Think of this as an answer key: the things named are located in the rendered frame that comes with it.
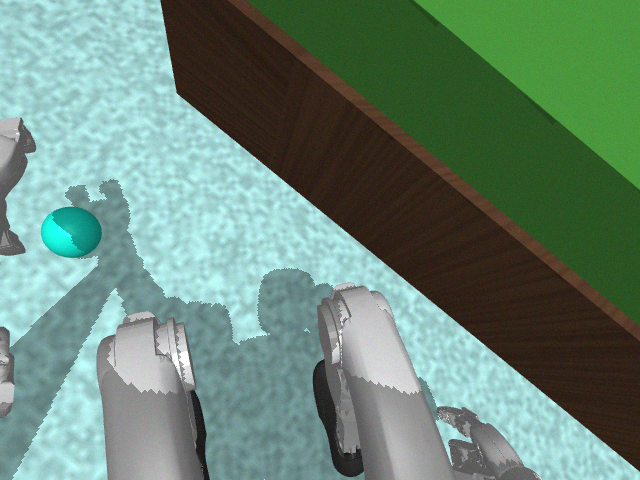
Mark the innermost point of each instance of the left robot hand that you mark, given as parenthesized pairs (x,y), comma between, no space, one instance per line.
(15,140)

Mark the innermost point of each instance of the bed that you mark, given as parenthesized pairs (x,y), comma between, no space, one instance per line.
(487,151)

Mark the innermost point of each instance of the right robot foot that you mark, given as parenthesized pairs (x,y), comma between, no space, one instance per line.
(347,464)

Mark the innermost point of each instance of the left robot foot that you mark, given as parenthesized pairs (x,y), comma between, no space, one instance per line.
(201,435)

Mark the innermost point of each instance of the right robot hand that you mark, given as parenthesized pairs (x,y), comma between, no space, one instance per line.
(488,457)

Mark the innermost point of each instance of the ball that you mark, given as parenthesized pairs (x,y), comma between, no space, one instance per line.
(71,232)

